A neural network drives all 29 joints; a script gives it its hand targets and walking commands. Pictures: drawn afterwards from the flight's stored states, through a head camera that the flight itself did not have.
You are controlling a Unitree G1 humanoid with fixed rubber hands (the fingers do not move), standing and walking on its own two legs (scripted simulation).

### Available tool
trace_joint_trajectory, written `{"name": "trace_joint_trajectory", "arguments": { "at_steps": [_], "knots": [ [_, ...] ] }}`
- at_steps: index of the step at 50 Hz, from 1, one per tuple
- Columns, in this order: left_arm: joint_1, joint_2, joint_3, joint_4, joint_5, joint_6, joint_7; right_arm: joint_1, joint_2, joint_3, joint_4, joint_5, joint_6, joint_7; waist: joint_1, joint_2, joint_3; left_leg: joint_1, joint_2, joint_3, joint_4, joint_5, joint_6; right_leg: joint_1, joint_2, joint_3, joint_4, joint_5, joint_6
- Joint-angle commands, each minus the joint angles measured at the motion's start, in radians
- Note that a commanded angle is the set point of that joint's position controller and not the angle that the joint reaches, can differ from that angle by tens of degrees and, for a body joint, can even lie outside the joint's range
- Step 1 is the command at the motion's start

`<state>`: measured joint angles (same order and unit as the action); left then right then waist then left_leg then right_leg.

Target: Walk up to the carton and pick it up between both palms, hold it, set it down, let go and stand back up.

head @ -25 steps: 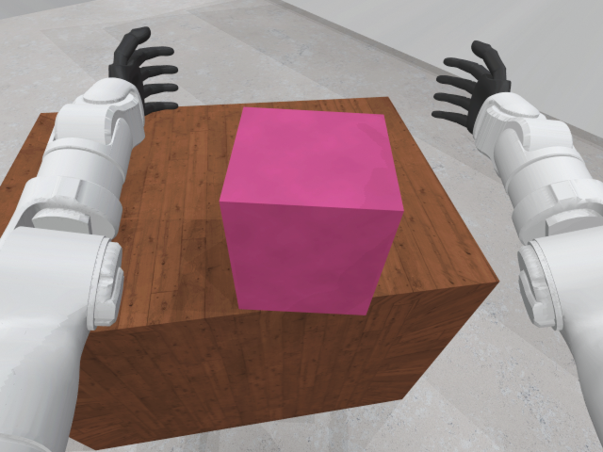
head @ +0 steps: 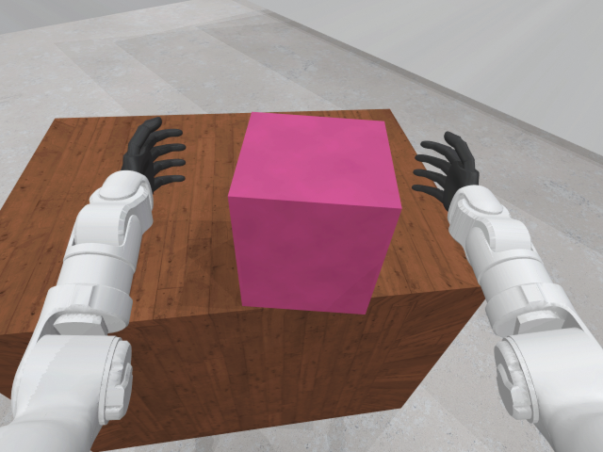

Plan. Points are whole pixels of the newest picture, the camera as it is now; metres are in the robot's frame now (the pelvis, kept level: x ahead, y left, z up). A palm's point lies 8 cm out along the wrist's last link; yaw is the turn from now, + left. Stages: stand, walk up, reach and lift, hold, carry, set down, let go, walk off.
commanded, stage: set down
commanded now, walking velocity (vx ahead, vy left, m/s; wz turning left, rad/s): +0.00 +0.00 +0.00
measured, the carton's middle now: (310, 217) +0.46 -0.01 +0.05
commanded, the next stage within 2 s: none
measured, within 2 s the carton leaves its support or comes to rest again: neither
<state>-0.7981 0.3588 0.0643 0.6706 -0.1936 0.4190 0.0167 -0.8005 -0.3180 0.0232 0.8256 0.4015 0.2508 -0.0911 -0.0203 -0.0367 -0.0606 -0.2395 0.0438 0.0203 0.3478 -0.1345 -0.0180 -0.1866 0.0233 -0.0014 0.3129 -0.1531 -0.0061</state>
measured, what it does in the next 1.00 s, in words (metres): stands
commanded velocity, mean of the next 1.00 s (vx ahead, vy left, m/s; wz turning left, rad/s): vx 0.00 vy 0.00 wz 0.00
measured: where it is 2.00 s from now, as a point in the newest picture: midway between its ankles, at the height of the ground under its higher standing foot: outside the picture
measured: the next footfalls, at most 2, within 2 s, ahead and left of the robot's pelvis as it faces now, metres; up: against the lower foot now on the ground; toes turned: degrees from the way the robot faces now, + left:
none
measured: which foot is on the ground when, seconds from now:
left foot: down 0.00-1.00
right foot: down 0.00-1.00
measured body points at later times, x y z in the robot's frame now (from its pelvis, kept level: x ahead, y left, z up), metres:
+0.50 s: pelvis +0.01 +0.00 +0.00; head -0.01 +0.02 +0.45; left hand +0.36 +0.22 +0.10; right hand +0.35 -0.20 +0.10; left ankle +0.03 +0.13 -0.75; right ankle +0.01 -0.11 -0.75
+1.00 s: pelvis +0.03 +0.00 +0.00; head +0.02 +0.01 +0.45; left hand +0.29 +0.23 +0.04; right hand +0.28 -0.20 +0.04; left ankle +0.03 +0.13 -0.75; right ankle +0.01 -0.11 -0.75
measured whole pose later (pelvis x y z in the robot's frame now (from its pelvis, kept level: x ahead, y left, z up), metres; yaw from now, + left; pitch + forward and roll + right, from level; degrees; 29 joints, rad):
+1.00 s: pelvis +0.03 +0.00 +0.00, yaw -1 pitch -3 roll +0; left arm 0.08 0.22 0.06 0.17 -0.15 0.07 -0.02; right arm 0.15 -0.17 -0.02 0.14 0.20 0.00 -0.08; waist 0.04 -0.02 0.02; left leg -0.08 0.03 0.04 0.29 -0.16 -0.02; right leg -0.04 0.01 0.02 0.28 -0.19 -0.01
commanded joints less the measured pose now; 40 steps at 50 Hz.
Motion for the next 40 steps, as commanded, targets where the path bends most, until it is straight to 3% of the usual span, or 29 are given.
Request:
{"name": "trace_joint_trajectory", "arguments": {
  "at_steps": [1,10,20,30,40],
  "knots": [
    [-0.262,0.094,0.048,-0.133,0.030,-0.019,-0.011,-0.287,-0.124,-0.015,-0.126,0.001,-0.026,-0.001,0.007,0.037,-0.299,0.258,-0.047,0.013,-0.004,0.145,0.027,0.025,0.027,-0.026,-0.044,0.104,0.046],
    [-0.104,0.044,0.067,-0.304,0.059,-0.048,-0.016,-0.109,-0.077,-0.045,-0.281,-0.037,-0.071,-0.003,0.005,0.059,-0.210,0.274,-0.054,0.023,-0.020,0.131,0.006,0.025,0.033,-0.028,-0.053,0.072,0.034],
    [0.139,-0.001,0.082,-0.538,0.057,-0.039,-0.018,0.151,-0.040,-0.078,-0.520,-0.090,-0.110,-0.019,0.007,0.063,-0.203,0.327,-0.056,0.032,-0.009,0.203,-0.012,0.037,0.035,-0.032,-0.049,0.105,0.031],
    [0.380,-0.051,0.093,-0.632,0.063,-0.093,-0.031,0.415,0.025,-0.065,-0.703,-0.130,-0.137,-0.029,0.032,0.028,-0.106,0.298,-0.062,0.039,-0.043,0.152,-0.008,0.055,0.018,-0.006,-0.067,0.072,0.026],
    [0.605,-0.061,0.060,-0.676,0.055,-0.240,-0.038,0.686,0.065,-0.072,-0.817,-0.184,-0.206,-0.014,0.050,0.034,-0.064,0.327,-0.062,0.029,-0.042,0.191,-0.013,0.030,0.006,0.013,-0.093,0.066,0.014]
  ]
}}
